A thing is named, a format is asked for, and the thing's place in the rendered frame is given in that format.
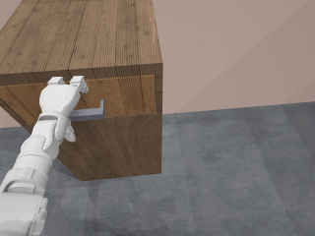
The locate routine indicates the handle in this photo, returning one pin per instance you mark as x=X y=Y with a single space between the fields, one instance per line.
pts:
x=88 y=114

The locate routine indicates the cabinet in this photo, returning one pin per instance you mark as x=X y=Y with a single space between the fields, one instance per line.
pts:
x=97 y=39

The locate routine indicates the robot left upper arm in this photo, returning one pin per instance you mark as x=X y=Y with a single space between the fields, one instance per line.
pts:
x=22 y=214

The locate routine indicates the drawer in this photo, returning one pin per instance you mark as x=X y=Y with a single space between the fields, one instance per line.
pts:
x=131 y=95

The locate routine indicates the left robot hand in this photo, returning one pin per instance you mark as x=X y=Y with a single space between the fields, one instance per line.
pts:
x=62 y=98

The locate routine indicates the left robot forearm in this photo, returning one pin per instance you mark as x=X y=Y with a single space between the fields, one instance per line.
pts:
x=30 y=173

